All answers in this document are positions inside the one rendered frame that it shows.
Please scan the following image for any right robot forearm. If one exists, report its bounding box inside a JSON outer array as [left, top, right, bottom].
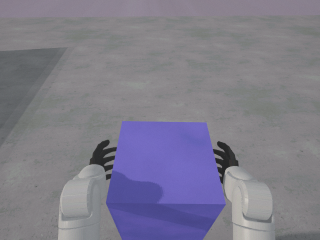
[[223, 166, 276, 240]]

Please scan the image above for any left robot hand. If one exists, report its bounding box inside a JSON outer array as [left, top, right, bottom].
[[89, 140, 117, 180]]

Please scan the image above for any carton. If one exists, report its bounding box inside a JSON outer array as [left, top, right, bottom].
[[106, 121, 226, 240]]

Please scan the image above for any left robot forearm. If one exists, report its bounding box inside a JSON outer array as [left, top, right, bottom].
[[58, 164, 107, 240]]

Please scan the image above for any right robot hand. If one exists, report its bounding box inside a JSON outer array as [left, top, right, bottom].
[[213, 141, 239, 184]]

